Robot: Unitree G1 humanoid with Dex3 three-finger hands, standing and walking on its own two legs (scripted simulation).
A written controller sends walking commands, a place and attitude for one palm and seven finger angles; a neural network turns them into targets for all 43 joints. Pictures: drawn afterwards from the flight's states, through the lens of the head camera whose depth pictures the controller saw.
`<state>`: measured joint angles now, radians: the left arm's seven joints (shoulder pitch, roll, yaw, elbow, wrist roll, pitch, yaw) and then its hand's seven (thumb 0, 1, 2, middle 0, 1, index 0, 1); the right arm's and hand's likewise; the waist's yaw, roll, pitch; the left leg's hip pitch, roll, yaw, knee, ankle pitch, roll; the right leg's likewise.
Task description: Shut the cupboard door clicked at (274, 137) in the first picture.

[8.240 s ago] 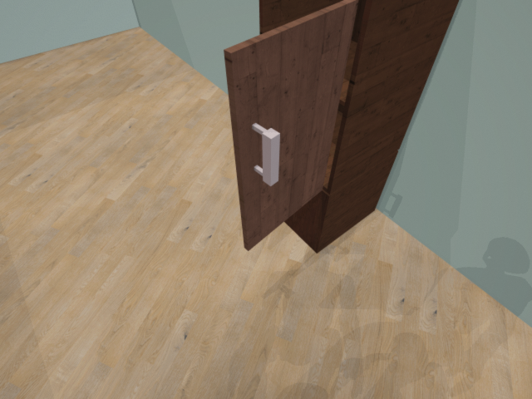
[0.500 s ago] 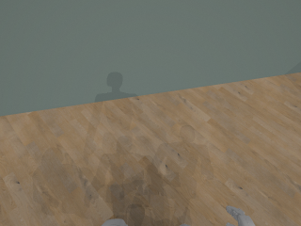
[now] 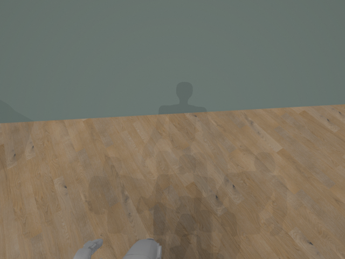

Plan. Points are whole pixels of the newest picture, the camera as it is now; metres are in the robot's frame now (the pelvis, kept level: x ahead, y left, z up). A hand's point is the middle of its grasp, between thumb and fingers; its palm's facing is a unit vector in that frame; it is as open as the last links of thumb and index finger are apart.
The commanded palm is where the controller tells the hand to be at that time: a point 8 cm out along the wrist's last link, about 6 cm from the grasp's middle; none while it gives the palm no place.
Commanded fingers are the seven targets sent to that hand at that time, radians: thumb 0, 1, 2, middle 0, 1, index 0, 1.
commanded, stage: walk to a spot facing it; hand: left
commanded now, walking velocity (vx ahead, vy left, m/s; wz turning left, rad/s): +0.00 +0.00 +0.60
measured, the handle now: out of the picture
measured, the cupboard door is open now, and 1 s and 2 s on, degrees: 97 97 97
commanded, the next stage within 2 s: none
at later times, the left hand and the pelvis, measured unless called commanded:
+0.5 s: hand out of the picture +0.00 +0.25 -0.18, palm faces +0.33 -0.91 -0.23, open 7.4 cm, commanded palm none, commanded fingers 0.00 0.90 0.90 -0.20 -0.30 -0.20 -0.30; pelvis +0.02 +0.03 +0.00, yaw +18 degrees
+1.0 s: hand out of the picture +0.11 +0.21 -0.14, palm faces +0.59 -0.77 -0.25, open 7.3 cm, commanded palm none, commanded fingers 0.00 0.90 0.90 -0.20 -0.30 -0.20 -0.30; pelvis +0.17 +0.01 +0.01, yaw +37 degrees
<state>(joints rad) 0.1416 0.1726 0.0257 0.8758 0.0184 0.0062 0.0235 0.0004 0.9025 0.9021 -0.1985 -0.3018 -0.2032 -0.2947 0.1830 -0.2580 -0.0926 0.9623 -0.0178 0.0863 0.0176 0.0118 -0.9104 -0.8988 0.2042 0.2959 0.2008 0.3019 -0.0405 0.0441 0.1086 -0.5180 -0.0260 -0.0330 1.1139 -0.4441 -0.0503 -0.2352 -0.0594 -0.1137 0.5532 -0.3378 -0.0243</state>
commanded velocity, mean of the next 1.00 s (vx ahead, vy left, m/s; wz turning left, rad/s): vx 0.21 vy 0.00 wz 0.59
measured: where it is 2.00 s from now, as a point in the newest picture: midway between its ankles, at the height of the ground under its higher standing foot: (128, 202)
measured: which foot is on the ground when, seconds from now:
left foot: up 0.00-0.30, down 0.32-0.80, up 0.82-1.00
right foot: down 0.00-0.32, up 0.34-0.78, down 0.80-1.00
